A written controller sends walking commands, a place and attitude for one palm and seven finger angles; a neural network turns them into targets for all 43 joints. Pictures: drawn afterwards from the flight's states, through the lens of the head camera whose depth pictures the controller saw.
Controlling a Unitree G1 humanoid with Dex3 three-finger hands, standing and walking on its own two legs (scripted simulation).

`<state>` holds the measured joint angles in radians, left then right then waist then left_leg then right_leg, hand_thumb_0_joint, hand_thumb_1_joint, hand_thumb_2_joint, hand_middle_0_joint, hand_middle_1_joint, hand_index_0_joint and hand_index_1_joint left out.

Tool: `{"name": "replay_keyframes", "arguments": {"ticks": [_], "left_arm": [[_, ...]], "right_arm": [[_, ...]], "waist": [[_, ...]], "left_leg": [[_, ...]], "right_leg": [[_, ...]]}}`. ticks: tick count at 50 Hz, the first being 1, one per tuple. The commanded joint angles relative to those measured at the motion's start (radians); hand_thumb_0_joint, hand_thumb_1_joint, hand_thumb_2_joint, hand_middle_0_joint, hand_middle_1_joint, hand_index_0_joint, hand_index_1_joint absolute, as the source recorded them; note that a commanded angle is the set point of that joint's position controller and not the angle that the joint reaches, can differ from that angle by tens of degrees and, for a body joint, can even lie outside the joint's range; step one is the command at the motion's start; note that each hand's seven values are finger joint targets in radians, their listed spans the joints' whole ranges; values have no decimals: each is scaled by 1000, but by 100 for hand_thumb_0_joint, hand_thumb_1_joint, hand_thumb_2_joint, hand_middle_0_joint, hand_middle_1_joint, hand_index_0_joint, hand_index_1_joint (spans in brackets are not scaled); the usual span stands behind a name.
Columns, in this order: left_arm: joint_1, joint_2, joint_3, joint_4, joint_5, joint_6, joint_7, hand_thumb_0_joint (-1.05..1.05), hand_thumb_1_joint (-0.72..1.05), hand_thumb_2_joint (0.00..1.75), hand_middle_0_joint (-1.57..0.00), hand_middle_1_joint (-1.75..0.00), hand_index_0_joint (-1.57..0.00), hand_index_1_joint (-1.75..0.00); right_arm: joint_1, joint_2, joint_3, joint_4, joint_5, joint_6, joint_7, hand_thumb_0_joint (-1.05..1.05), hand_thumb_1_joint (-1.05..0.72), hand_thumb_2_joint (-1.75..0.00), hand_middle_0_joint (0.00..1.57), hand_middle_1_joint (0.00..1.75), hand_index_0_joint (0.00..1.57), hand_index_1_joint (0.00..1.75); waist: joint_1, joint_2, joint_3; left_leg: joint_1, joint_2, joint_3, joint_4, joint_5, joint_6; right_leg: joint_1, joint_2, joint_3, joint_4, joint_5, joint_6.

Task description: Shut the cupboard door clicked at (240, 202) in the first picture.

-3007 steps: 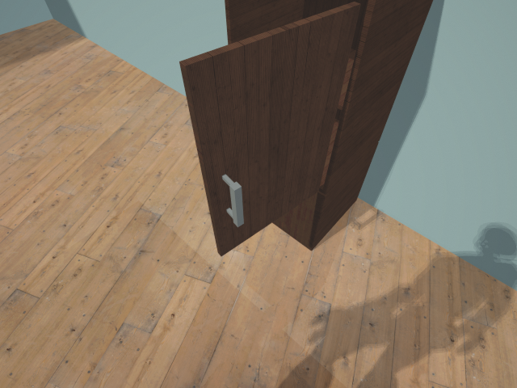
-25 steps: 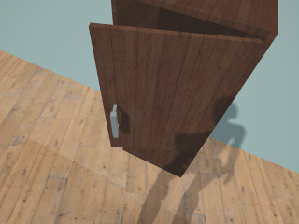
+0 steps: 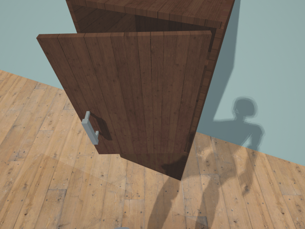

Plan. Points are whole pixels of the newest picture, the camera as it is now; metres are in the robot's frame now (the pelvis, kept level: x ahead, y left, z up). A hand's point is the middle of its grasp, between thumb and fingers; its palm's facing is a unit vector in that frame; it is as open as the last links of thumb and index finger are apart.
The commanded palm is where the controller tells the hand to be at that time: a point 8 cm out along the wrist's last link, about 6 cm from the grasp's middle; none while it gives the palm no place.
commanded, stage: come to a stop and stand still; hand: left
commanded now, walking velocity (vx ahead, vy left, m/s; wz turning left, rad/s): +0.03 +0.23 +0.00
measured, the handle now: (91, 128) +0.45 +0.25 -0.08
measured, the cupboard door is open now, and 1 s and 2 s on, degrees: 23 23 23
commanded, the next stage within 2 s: look again from close up in 1.84 s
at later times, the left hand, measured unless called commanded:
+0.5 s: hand out of the picture -0.01 +0.22 -0.16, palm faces +0.03 -0.96 -0.26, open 7.4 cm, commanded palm none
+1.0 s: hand out of the picture +0.09 +0.18 -0.16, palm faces -0.02 -0.97 -0.24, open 7.4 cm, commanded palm none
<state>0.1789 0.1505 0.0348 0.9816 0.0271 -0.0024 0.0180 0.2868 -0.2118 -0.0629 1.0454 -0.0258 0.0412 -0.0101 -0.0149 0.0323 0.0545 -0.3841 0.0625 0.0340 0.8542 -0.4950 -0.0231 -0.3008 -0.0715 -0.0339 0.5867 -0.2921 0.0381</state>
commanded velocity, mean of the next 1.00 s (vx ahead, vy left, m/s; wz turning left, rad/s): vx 0.00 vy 0.01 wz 0.00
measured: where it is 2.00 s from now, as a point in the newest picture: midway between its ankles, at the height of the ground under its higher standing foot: outside the picture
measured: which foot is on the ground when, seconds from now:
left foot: up 0.00-0.16, down 0.18-1.00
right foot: down 0.00-1.00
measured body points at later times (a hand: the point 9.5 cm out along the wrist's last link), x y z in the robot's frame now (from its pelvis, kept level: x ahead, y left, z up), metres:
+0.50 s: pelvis +0.01 +0.03 +0.00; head +0.03 +0.01 +0.45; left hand -0.01 +0.27 -0.14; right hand +0.10 -0.19 -0.15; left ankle +0.01 +0.09 -0.73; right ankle +0.01 -0.14 -0.73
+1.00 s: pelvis +0.04 -0.01 +0.01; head +0.07 -0.02 +0.46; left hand +0.09 +0.23 -0.14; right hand +0.05 -0.23 -0.16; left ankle +0.01 +0.09 -0.73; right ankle +0.01 -0.14 -0.73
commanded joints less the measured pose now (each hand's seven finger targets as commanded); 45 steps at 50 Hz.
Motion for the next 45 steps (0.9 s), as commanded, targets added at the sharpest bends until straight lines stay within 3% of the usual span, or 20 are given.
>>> {"name": "replay_keyframes", "arguments": {"ticks": [1,4,7,8,9,10,11,12,13,14,16,17,19,21,23,25,28,33,37,45], "left_arm": [[69,210,49,-48,12,-11,22,0,90,90,-20,-30,-20,-30],[88,224,56,-50,10,0,28,0,90,90,-20,-30,-20,-30],[47,203,52,-56,-4,16,25,0,90,90,-20,-30,-20,-30],[55,158,43,-70,-4,26,22,0,90,90,-20,-30,-20,-30],[71,98,34,-81,-11,33,17,0,90,90,-20,-30,-20,-30],[180,138,1,23,-13,9,51,0,90,90,-20,-30,-20,-30],[172,177,5,-45,-1,15,35,0,90,90,-20,-30,-20,-30],[144,199,0,-45,11,13,25,0,90,90,-20,-30,-20,-30],[116,198,2,-57,10,7,19,0,90,90,-20,-30,-20,-30],[113,183,-5,-51,4,1,16,0,90,90,-20,-30,-20,-30],[131,145,-19,-32,-1,-7,14,0,90,90,-20,-30,-20,-30],[142,137,-26,-21,-2,-8,14,0,90,90,-20,-30,-20,-30],[136,136,-32,-4,-4,-15,13,0,90,90,-20,-30,-20,-30],[147,135,-34,12,-7,-15,15,0,90,90,-20,-30,-20,-30],[145,142,-32,20,-5,-14,16,0,90,90,-20,-30,-20,-30],[156,143,-32,32,-7,-14,16,0,90,90,-20,-30,-20,-30],[151,148,-30,46,-8,-15,17,0,90,90,-20,-30,-20,-30],[132,151,-26,61,-10,-12,22,0,90,90,-20,-30,-20,-30],[113,151,-27,70,-10,-7,22,0,90,90,-20,-30,-20,-30],[84,150,-23,79,-13,-11,24,0,90,90,-20,-30,-20,-30]], "right_arm": [[12,-16,5,-84,12,-26,5,0,-90,-90,20,30,20,30],[-4,0,9,-101,15,-25,7,0,-90,-90,20,30,20,30],[84,-5,11,-75,15,-30,3,0,-90,-90,20,30,20,30],[105,-45,3,-76,11,-35,-1,0,-90,-90,20,30,20,30],[84,-105,-4,-95,-1,-39,-4,0,-90,-90,20,30,20,30],[-80,-167,-8,-166,14,-37,1,0,-90,-90,20,30,20,30],[-140,-92,11,-227,-1,-28,15,0,-90,-90,20,30,20,30],[-128,-89,18,-241,-3,-28,19,0,-90,-90,20,30,20,30],[-91,-84,21,-239,-9,-30,20,0,-90,-90,20,30,20,30],[-54,-87,23,-233,-4,-39,17,0,-90,-90,20,30,20,30],[-28,-109,24,-223,6,-54,8,0,-90,-90,20,30,20,30],[-35,-114,24,-220,9,-57,5,0,-90,-90,20,30,20,30],[-32,-107,31,-209,10,-65,1,0,-90,-90,20,30,20,30],[-26,-108,32,-190,11,-69,-1,0,-90,-90,20,30,20,30],[-27,-105,35,-172,10,-73,-3,0,-90,-90,20,30,20,30],[-31,-109,38,-158,10,-77,-4,0,-90,-90,20,30,20,30],[-29,-104,41,-128,10,-84,-9,0,-90,-90,20,30,20,30],[-20,-97,44,-86,9,-84,-15,0,-90,-90,20,30,20,30],[-24,-91,47,-56,9,-80,-15,0,-90,-90,20,30,20,30],[2,-70,52,-3,8,-80,-18,0,-90,-90,20,30,20,30]], "waist": [[40,-256,-50],[46,-216,-54],[0,-199,-62],[-6,-60,-70],[10,166,-52],[29,187,-72],[84,166,-10],[48,164,57],[25,176,63],[13,151,18],[18,94,-42],[24,58,-36],[22,-7,-27],[17,-51,-26],[17,-17,-16],[20,-34,-29],[20,-11,-53],[19,-31,-65],[21,-45,-38],[21,-31,-45]], "left_leg": [[-81,-36,21,43,25,-12],[1,-57,39,-118,75,-9],[243,-66,57,-405,267,5],[301,17,-38,-473,288,34],[245,179,-229,-541,374,118],[2,130,-56,-378,290,110],[-112,41,-83,-429,-83,86],[-111,9,-84,-442,-153,67],[-71,9,-98,-454,-81,68],[-4,43,-138,-485,-23,80],[72,94,-195,-533,81,105],[75,96,-187,-536,93,110],[113,75,-147,-508,253,102],[143,64,-126,-513,265,92],[156,58,-115,-526,315,89],[180,56,-107,-525,328,87],[221,52,-89,-510,460,86],[261,53,-67,-488,575,83],[241,46,-61,-499,499,78],[254,42,-45,-489,521,69]], "right_leg": [[113,-252,191,-216,474,-192],[84,-251,195,-198,422,-200],[-53,-168,137,-133,183,-134],[-117,-98,93,-35,33,-100],[-156,4,-5,63,-136,-44],[77,-29,21,130,-53,-90],[30,-11,31,-8,-230,-90],[-60,-29,59,-48,-288,-104],[-97,-8,66,-31,-237,-106],[-90,14,41,-9,-173,-92],[-39,39,12,12,-81,-71],[-23,36,22,-9,-63,-67],[-7,22,55,-46,11,-70],[-1,6,77,-78,32,-68],[7,-2,75,-82,63,-65],[14,-7,85,-91,73,-62],[37,-18,84,-93,131,-57],[63,-26,80,-95,174,-51],[71,-33,87,-113,169,-52],[103,-38,90,-125,238,-61]]}}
